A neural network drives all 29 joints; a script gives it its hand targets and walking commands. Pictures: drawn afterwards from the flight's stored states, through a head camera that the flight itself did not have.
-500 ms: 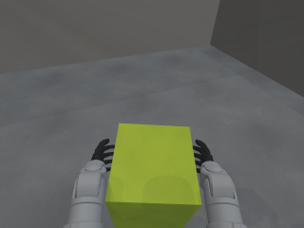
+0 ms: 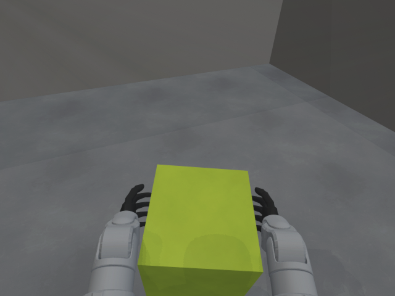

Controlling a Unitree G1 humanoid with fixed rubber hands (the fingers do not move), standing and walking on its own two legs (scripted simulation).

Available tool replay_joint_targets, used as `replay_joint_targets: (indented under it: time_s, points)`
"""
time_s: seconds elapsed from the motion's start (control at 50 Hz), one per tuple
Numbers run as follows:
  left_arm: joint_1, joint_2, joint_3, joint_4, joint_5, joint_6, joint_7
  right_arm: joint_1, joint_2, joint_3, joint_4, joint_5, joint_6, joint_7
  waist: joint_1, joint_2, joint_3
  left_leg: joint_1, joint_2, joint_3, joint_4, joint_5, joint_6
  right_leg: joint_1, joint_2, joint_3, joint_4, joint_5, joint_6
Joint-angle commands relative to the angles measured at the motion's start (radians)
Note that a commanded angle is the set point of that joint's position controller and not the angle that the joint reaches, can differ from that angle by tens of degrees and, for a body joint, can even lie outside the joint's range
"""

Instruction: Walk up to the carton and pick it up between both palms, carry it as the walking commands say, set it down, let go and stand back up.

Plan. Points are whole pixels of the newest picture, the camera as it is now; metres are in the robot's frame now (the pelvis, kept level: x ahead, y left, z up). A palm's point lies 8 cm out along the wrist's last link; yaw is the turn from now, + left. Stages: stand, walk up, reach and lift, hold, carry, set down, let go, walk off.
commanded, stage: reach and lift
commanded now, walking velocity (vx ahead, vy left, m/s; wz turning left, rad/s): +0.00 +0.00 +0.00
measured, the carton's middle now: (197, 238) +0.29 +0.00 -0.02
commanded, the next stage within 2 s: hold in 0.04 s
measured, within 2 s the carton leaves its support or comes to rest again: neither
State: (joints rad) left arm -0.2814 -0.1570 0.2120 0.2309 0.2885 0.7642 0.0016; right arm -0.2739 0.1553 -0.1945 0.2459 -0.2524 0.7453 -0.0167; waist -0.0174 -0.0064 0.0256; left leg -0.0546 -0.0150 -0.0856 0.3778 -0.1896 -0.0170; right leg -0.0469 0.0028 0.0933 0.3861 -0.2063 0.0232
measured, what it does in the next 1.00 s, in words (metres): stands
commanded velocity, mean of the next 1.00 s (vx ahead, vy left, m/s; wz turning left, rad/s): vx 0.00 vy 0.00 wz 0.00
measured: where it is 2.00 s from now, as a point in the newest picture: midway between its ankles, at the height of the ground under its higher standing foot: outside the picture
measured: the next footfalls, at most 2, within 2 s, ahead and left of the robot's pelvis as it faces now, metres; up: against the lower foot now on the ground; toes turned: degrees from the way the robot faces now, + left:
left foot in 1.92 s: +0.01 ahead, +0.05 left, +0.00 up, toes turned +19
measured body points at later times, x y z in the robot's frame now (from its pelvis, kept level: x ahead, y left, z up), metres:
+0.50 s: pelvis +0.01 +0.00 +0.00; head -0.04 +0.00 +0.45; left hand +0.30 +0.15 +0.05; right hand +0.30 -0.15 +0.04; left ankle +0.02 +0.13 -0.74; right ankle +0.02 -0.14 -0.74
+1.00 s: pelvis +0.00 -0.01 +0.00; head -0.05 -0.01 +0.45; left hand +0.30 +0.14 +0.05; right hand +0.30 -0.15 +0.04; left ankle +0.02 +0.13 -0.74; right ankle +0.02 -0.14 -0.74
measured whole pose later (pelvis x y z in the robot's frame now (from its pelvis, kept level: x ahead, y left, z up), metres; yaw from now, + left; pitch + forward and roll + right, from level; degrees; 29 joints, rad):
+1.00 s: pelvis +0.00 -0.01 +0.00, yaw +1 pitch -9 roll +0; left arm -0.26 -0.15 0.19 0.21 0.29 0.78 0.00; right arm -0.26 0.15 -0.17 0.21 -0.25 0.77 -0.02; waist -0.01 0.01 0.04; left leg -0.05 -0.01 -0.10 0.40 -0.20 -0.02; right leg -0.04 0.01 0.08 0.42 -0.22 0.02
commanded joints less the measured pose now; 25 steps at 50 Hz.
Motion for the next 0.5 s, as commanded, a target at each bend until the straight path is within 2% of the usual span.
replay_joint_targets:
  time_s: [0.0,0.02,0.04,0.06,0.08,0.1,0.12,0.14,0.16,0.18,0.2,0.22,0.24,0.26,0.28,0.3,0.32,0.34,0.36,0.38,0.4,0.42,0.44,0.46,0.48]
  points:
    - [-0.551,-0.913,-0.511,-0.013,-0.245,-0.049,-0.23,-0.534,0.934,0.504,-0.017,0.228,-0.031,0.248,0.006,-0.058,-0.193,0.061,-0.061,0.007,-0.042,-0.017,0.022,-0.069,0.067,-0.023,-0.069,-0.038,-0.018]
    - [-0.542,-0.92,-0.5,0.001,-0.234,-0.052,-0.236,-0.588,0.938,0.503,-0.049,0.23,-0.04,0.245,0.022,-0.008,-0.191,0.035,-0.078,0.028,-0.044,-0.018,0.022,-0.032,0.063,-0.016,-0.08,-0.028,-0.013]
    - [-0.575,-0.91,-0.516,-0.021,-0.244,-0.064,-0.243,-0.604,0.959,0.523,-0.061,0.229,-0.037,0.244,0.034,-0.051,-0.236,0.062,-0.075,0.024,-0.025,-0.008,0.029,-0.052,0.062,-0.006,-0.074,-0.04,-0.013]
    - [-0.598,-0.92,-0.565,-0.092,-0.281,-0.075,-0.24,-0.56,0.988,0.55,-0.029,0.245,-0.033,0.248,0.02,-0.07,-0.295,0.065,-0.067,0.012,-0.021,0.047,0.025,-0.022,0.077,-0.021,-0.051,0.036,-0.008]
    - [-0.565,-0.942,-0.575,-0.081,-0.273,-0.061,-0.24,-0.506,0.963,0.542,-0.033,0.245,-0.029,0.253,0.01,0.031,-0.271,0.061,-0.07,0.012,-0.036,0.088,0.012,-0.017,0.077,-0.03,-0.054,0.09,-0.022]
    - [-0.541,-0.959,-0.554,-0.061,-0.29,-0.048,-0.235,-0.525,0.96,0.536,-0.054,0.241,-0.027,0.246,0.018,-0.008,-0.302,0.092,-0.063,0.012,-0.025,0.146,0.013,0.003,0.079,-0.024,-0.05,0.128,-0.025]
    - [-0.503,-0.901,-0.523,-0.058,-0.237,-0.033,-0.219,-0.42,0.934,0.479,0.045,0.21,-0.001,0.24,0.005,0.056,-0.157,0.037,-0.068,0.022,-0.056,0.104,0.013,-0.013,0.069,-0.028,-0.079,0.108,-0.029]
    - [-0.504,-0.898,-0.51,-0.046,-0.222,-0.027,-0.219,-0.486,0.94,0.474,-0.013,0.206,-0.015,0.242,0.027,0.041,-0.172,0.068,-0.065,0.018,-0.052,0.125,0.005,-0.017,0.075,-0.02,-0.077,0.117,-0.03]
    - [-0.484,-0.928,-0.524,-0.02,-0.242,-0.025,-0.222,-0.449,0.94,0.484,-0.006,0.224,-0.014,0.246,0.003,0.046,-0.136,0.04,-0.063,0.009,-0.059,0.101,0.014,-0.023,0.079,-0.032,-0.079,0.104,-0.028]
    - [-0.505,-0.913,-0.549,-0.079,-0.25,-0.036,-0.227,-0.471,0.961,0.51,-0.012,0.229,-0.017,0.256,0.022,0.02,-0.224,0.099,-0.073,0.018,-0.048,0.134,0.01,-0.009,0.078,-0.017,-0.081,0.133,-0.02]
    - [-0.499,-0.946,-0.562,-0.077,-0.272,-0.034,-0.235,-0.433,0.929,0.515,-0.064,0.215,-0.02,0.247,-0.013,0.014,-0.273,0.089,-0.066,0.011,-0.038,0.158,0.009,0.02,0.085,-0.028,-0.063,0.175,-0.023]
    - [-0.51,-0.929,-0.597,-0.16,-0.284,-0.039,-0.226,-0.395,0.955,0.525,-0.053,0.216,-0.008,0.241,-0.014,0.0,-0.262,0.093,-0.069,0.006,-0.041,0.207,0.014,0.021,0.086,-0.016,-0.064,0.214,-0.017]
    - [-0.504,-0.926,-0.564,-0.112,-0.272,-0.025,-0.23,-0.431,0.931,0.502,-0.086,0.201,-0.015,0.237,-0.014,0.003,-0.226,0.094,-0.068,0.011,-0.047,0.139,0.012,0.0,0.085,-0.022,-0.076,0.146,-0.023]
    - [-0.446,-0.93,-0.519,-0.034,-0.236,-0.01,-0.226,-0.418,0.919,0.48,-0.042,0.199,-0.004,0.233,-0.016,0.054,-0.196,0.088,-0.062,0.007,-0.053,0.091,0.014,-0.01,0.073,-0.02,-0.086,0.089,-0.03]
    - [-0.455,-0.908,-0.524,-0.061,-0.24,-0.024,-0.224,-0.442,0.916,0.501,-0.046,0.23,-0.016,0.243,0.006,0.062,-0.186,0.044,-0.068,0.007,-0.056,0.093,0.019,0.006,0.074,-0.019,-0.076,0.11,-0.031]
    - [-0.501,-0.916,-0.54,-0.1,-0.243,-0.042,-0.225,-0.478,0.931,0.528,-0.095,0.235,-0.031,0.248,0.024,0.053,-0.202,0.03,-0.066,0.005,-0.044,0.081,0.018,-0.013,0.071,-0.014,-0.059,0.087,-0.031]
    - [-0.527,-0.931,-0.584,-0.139,-0.282,-0.051,-0.227,-0.464,0.973,0.55,-0.085,0.245,-0.025,0.251,0.003,-0.027,-0.309,0.078,-0.069,0.003,-0.033,0.139,0.019,0.03,0.078,-0.018,-0.055,0.164,-0.011]
    - [-0.474,-0.958,-0.593,-0.123,-0.29,-0.037,-0.222,-0.487,0.976,0.604,-0.158,0.282,-0.028,0.24,0.02,0.023,-0.298,0.071,-0.078,0.014,-0.025,0.186,0.017,0.067,0.07,-0.011,-0.054,0.212,-0.009]
    - [-0.476,-0.925,-0.58,-0.124,-0.29,-0.04,-0.228,-0.478,0.962,0.575,-0.156,0.249,-0.02,0.233,0.014,-0.09,-0.32,0.083,-0.079,0.004,-0.023,0.184,0.028,0.052,0.074,-0.007,-0.059,0.22,0.005]
    - [-0.44,-0.93,-0.608,-0.157,-0.302,-0.043,-0.217,-0.374,0.964,0.592,-0.117,0.27,-0.011,0.229,0.003,-0.005,-0.3,0.102,-0.072,-0.004,-0.024,0.269,0.021,0.047,0.078,-0.012,-0.049,0.303,-0.004]
    - [-0.445,-0.919,-0.603,-0.172,-0.274,-0.047,-0.211,-0.424,0.94,0.58,-0.155,0.247,-0.022,0.231,0.015,-0.001,-0.303,0.093,-0.077,-0.001,-0.027,0.27,0.011,0.048,0.085,-0.026,-0.042,0.306,-0.004]
    - [-0.384,-0.927,-0.566,-0.096,-0.257,-0.022,-0.207,-0.413,0.918,0.546,-0.143,0.241,-0.016,0.231,0.008,0.01,-0.262,0.125,-0.072,0.001,-0.03,0.228,0.014,0.001,0.079,-0.017,-0.062,0.233,-0.015]
    - [-0.371,-0.912,-0.569,-0.106,-0.255,-0.026,-0.208,-0.42,0.929,0.57,-0.165,0.253,-0.017,0.229,0.027,-0.056,-0.242,0.077,-0.065,-0.002,-0.045,0.229,0.019,0.044,0.086,-0.026,-0.057,0.241,-0.001]
    - [-0.429,-0.891,-0.572,-0.147,-0.269,-0.023,-0.21,-0.358,0.919,0.53,-0.115,0.219,-0.005,0.226,-0.002,-0.034,-0.188,0.051,-0.071,-0.004,-0.058,0.157,0.022,0.025,0.082,-0.018,-0.073,0.178,-0.017]
    - [-0.401,-0.899,-0.562,-0.111,-0.263,-0.021,-0.214,-0.342,0.921,0.537,-0.079,0.23,-0.001,0.23,0.0,-0.001,-0.163,0.048,-0.075,0.001,-0.06,0.134,0.023,0.002,0.069,-0.012,-0.081,0.159,-0.018]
